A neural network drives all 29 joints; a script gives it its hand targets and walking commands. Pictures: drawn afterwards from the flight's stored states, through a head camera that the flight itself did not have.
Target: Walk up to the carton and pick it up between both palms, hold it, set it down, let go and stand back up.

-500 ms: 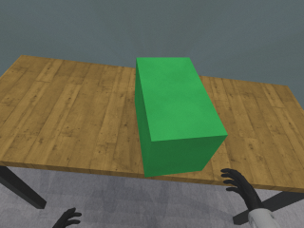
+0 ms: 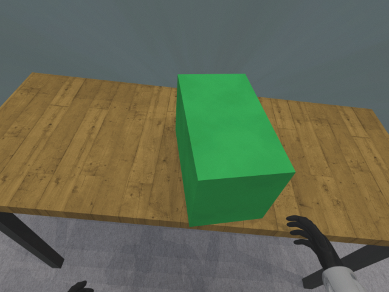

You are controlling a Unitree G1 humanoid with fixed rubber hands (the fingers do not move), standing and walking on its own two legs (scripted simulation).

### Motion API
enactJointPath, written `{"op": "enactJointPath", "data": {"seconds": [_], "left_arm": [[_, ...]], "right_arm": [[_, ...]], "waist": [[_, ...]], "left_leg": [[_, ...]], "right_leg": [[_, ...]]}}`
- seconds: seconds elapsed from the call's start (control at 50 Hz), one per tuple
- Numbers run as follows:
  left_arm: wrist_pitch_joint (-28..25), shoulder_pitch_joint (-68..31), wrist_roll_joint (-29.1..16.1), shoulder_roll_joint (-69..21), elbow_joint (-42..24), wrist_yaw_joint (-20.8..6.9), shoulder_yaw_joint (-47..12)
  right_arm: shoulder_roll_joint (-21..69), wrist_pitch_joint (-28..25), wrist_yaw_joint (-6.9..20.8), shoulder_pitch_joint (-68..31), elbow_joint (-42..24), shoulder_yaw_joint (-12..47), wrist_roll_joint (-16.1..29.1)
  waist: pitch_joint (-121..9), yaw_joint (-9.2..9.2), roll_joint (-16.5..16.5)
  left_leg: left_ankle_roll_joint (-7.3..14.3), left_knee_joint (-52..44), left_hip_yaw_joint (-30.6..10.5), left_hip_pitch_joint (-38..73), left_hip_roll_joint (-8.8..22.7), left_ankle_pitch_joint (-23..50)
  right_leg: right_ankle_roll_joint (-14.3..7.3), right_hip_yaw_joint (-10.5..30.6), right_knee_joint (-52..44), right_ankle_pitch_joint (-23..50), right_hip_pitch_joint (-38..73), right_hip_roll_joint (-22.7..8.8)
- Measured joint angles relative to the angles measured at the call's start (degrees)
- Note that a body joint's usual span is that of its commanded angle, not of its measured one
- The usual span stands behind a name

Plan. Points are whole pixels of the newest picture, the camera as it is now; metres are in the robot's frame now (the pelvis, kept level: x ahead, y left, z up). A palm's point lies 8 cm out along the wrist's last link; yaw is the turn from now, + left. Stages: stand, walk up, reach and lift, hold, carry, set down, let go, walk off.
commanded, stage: stand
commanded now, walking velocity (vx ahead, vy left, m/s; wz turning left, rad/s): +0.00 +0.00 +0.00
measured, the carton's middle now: (219, 145) +0.43 -0.03 +0.04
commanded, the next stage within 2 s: none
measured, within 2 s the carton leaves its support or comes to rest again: neither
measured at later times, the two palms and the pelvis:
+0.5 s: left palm out of the picture +0.08 +0.27 -0.13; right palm (325, 256) +0.20 -0.24 +0.01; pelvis +0.00 +0.00 +0.00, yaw +0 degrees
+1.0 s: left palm out of the picture +0.07 +0.27 -0.12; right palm (325, 257) +0.20 -0.24 +0.01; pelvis +0.00 +0.00 +0.00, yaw +0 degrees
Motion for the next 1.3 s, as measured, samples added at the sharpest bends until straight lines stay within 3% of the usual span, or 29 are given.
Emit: {"op": "enactJointPath", "data": {"seconds": [1.3], "left_arm": [[-0.1,-0.2,-0.9,0.2,4.2,0.0,0.0]], "right_arm": [[-1.0,-2.0,0.0,-0.1,0.0,0.0,0.0]], "waist": [[-0.2,0.0,2.3]], "left_leg": [[-0.4,-0.1,0.0,0.3,0.0,0.4]], "right_leg": [[0.0,0.0,1.0,-0.1,-0.2,-0.1]]}}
